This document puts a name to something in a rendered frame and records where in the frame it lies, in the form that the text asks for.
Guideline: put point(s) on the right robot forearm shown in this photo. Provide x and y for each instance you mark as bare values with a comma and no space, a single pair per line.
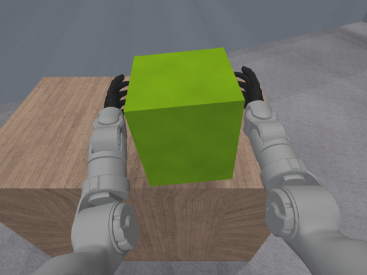
273,149

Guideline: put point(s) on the left robot forearm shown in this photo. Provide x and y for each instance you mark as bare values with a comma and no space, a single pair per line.
107,162

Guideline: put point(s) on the robot right hand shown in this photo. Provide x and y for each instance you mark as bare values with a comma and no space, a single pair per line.
251,85

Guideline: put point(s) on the pedestal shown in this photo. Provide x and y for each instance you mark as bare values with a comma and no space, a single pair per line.
43,164

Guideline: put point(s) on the robot left hand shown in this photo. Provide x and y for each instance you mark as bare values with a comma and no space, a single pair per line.
114,94

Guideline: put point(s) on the carton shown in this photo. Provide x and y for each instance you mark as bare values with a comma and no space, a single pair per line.
184,111

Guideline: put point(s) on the robot left upper arm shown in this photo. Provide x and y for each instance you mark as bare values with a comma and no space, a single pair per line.
101,238

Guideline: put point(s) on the robot right upper arm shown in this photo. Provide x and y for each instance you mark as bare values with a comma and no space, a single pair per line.
307,219

